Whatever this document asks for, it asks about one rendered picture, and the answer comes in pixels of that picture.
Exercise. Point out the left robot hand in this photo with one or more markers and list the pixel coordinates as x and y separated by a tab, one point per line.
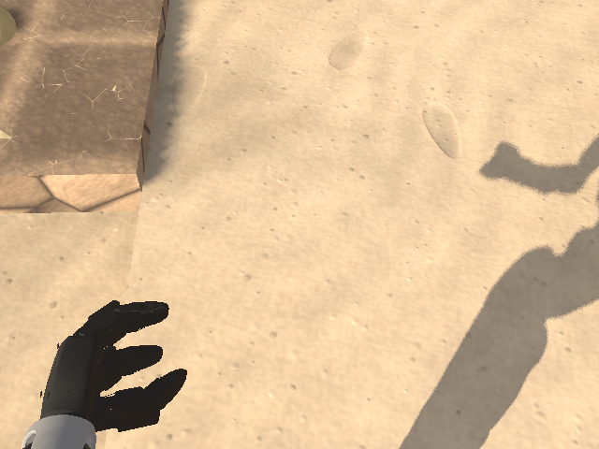
82	369

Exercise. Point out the left robot forearm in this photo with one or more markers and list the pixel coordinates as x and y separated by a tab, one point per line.
61	431

